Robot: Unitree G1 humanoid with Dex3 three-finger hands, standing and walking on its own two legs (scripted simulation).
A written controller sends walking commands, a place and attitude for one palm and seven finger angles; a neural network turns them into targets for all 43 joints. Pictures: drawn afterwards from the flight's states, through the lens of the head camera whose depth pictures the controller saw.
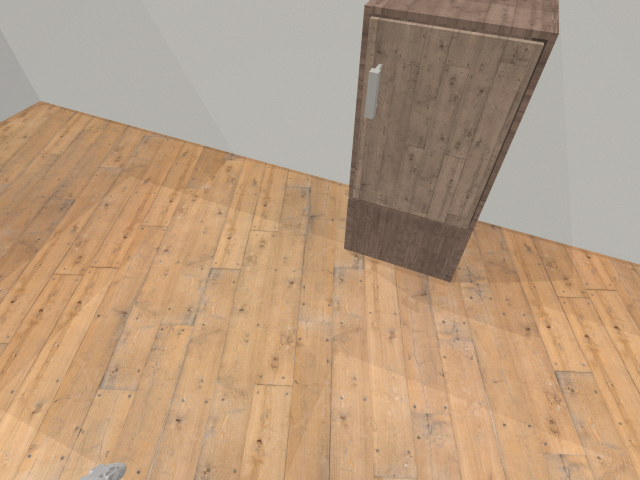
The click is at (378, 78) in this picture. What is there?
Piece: cupboard door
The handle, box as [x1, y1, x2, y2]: [364, 64, 381, 118]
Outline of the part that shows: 381,64 378,64 375,68 371,68 369,71 364,115 365,117 372,118 375,112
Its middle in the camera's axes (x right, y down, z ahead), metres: +0.15 -0.41 +1.06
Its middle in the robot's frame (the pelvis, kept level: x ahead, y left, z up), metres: +1.07 -0.09 -0.03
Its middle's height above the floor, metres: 0.74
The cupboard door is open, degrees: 0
